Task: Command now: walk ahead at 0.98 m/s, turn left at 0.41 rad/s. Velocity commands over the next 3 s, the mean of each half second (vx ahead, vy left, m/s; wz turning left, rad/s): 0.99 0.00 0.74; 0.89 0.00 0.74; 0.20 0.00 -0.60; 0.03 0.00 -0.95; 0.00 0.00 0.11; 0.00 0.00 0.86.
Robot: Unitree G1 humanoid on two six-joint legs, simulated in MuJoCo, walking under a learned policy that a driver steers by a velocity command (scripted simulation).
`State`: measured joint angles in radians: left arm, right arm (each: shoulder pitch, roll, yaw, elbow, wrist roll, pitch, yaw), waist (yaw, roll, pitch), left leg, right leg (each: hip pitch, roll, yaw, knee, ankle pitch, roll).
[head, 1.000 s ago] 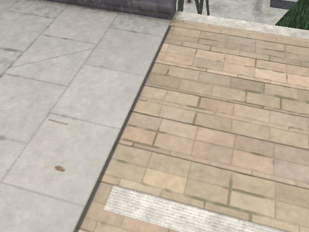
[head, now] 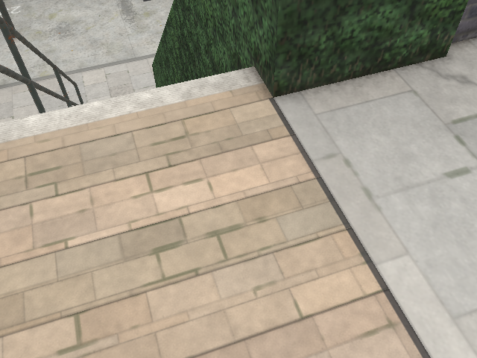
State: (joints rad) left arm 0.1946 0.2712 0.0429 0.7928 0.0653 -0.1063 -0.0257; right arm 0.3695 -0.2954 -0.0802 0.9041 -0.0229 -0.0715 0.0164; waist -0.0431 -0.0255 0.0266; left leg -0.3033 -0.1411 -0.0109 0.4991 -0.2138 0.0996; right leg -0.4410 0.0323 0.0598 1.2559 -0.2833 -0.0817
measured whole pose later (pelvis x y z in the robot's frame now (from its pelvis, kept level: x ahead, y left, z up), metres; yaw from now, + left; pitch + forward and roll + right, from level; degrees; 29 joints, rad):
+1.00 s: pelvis +0.82 +0.24 +0.00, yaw +47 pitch +1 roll +1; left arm 0.07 0.25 -0.01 0.63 0.01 -0.10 -0.02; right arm 0.41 -0.28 -0.03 0.82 0.02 -0.07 -0.01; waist -0.07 -0.03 0.07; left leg 0.00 -0.19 -0.08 0.33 -0.32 0.16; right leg -0.72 -0.10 0.01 0.67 0.12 0.01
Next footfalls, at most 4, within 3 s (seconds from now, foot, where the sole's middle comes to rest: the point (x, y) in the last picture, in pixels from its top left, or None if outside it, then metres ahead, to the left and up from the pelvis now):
0.26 right None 0.44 -0.14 -0.77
0.70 left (172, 272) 0.75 0.21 -0.77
1.10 right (122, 180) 1.12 0.41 -0.77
1.72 left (72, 189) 1.09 0.58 -0.77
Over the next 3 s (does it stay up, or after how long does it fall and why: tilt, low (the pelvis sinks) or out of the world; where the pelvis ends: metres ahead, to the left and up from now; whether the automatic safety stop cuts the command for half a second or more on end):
stays up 1.10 0.52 0.02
